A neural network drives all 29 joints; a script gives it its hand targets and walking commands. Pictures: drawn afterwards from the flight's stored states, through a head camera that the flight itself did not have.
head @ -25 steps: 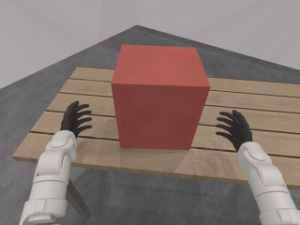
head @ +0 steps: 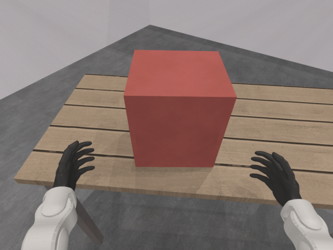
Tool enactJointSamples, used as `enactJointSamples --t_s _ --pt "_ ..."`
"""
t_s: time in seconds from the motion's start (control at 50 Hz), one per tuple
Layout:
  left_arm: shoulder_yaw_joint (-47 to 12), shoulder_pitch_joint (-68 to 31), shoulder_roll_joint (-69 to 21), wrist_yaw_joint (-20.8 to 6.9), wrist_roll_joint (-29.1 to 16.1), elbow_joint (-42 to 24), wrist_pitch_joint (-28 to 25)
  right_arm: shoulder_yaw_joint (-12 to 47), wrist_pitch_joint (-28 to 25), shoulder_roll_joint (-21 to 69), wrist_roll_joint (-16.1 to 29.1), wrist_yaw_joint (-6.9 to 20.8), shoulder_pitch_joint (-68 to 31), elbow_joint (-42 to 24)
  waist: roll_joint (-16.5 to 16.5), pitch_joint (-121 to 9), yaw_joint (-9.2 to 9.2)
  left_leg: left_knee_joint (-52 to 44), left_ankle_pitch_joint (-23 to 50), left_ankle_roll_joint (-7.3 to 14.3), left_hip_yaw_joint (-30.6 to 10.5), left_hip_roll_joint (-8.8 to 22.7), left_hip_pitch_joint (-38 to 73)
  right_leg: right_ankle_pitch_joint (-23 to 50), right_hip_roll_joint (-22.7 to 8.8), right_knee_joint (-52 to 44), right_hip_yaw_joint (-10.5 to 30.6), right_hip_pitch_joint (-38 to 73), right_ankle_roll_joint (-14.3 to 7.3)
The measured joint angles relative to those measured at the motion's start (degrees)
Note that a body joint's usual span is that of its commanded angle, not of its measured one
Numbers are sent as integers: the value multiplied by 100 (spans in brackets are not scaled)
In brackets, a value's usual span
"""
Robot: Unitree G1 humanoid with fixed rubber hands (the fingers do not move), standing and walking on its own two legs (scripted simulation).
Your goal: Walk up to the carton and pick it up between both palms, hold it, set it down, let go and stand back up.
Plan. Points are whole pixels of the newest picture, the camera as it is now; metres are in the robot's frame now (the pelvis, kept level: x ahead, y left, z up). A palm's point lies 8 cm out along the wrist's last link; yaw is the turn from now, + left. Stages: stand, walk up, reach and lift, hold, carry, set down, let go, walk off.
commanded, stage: set down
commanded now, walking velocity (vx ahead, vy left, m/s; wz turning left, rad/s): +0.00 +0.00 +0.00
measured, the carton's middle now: (175, 111) +0.46 +0.01 +0.11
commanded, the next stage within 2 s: let go in 1.70 s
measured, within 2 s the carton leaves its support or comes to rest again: neither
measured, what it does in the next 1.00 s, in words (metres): stands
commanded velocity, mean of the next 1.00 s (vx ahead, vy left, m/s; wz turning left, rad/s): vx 0.00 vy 0.00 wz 0.00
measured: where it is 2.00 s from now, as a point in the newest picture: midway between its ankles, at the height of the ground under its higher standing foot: outside the picture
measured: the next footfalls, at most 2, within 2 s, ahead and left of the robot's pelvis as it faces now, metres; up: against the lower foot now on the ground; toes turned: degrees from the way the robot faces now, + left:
none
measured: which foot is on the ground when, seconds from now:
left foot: down 0.00-1.00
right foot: down 0.00-1.00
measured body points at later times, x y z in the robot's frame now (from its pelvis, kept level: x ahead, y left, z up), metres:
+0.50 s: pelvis -0.03 -0.03 +0.00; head -0.06 -0.04 +0.45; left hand +0.20 +0.22 +0.09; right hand +0.21 -0.25 +0.08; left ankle -0.03 +0.09 -0.75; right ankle +0.01 -0.10 -0.75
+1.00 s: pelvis +0.02 -0.01 +0.00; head +0.05 +0.02 +0.45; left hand +0.19 +0.24 +0.03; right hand +0.21 -0.21 +0.05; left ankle -0.03 +0.09 -0.75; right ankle +0.01 -0.10 -0.75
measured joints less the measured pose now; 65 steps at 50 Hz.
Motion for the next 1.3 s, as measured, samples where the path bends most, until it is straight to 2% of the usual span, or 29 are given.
enactJointSamples --t_s 0.14,0.26,0.36,0.46,0.6,0.68,0.88,1.0,1.12,1.2,1.3 --pt "-69 430 185 -77 -278 155 -295 -31 190 124 -102 11 569 -574 -203 -4 114 -166 153 -63 47 19 161 42 21 75 40 33 -74" --pt "-237 315 329 59 -324 445 -325 -191 433 472 -226 80 574 -759 -423 -12 265 -157 266 -133 85 31 44 57 35 278 61 -186 -136" --pt "-194 -6 323 162 -227 736 -257 -335 640 523 -332 28 344 -609 -282 39 333 -62 281 -150 88 79 -56 -42 83 352 60 -271 -122" --pt "-150 205 484 87 -470 555 -328 -365 711 602 -413 -73 587 -888 -114 -72 250 -155 324 -178 74 51 -59 121 49 285 44 -288 -135" --pt "-216 493 586 -94 -653 646 -407 -381 818 673 -530 -145 1136 -1182 4 -186 147 -278 298 -176 44 56 47 33 52 221 23 -201 -135" --pt "-221 792 539 -220 -633 622 -476 -290 829 725 -578 -192 1471 -1487 -85 -94 115 -343 263 -173 64 68 125 -2 68 194 46 -150 -148" --pt "-259 1598 667 -186 -340 57 -1004 -104 518 872 -667 -128 2055 -1796 -506 411 223 -323 134 -172 1 96 94 -59 90 46 -6 -83 -159" --pt "-347 1959 840 -181 -205 3 -1413 -19 53 962 -714 -79 2239 -1549 -438 468 218 -204 -5 -119 -58 84 34 -52 75 -150 -53 22 -101" --pt "-521 2334 751 -212 -157 22 -1701 -60 -308 957 -855 21 2408 -1104 -110 320 61 -164 -107 -45 -44 27 124 -32 18 -368 -25 234 5" --pt "-605 2281 636 -254 -79 427 -1746 -152 -424 842 -1052 123 2361 -679 82 309 -38 -169 -130 20 22 -10 222 -16 -17 -407 44 330 67" --pt "-664 1996 478 -230 -154 996 -1792 -181 -449 762 -1177 266 2258 -359 92 394 12 -202 -80 84 129 -19 262 67 -22 -423 147 332 98"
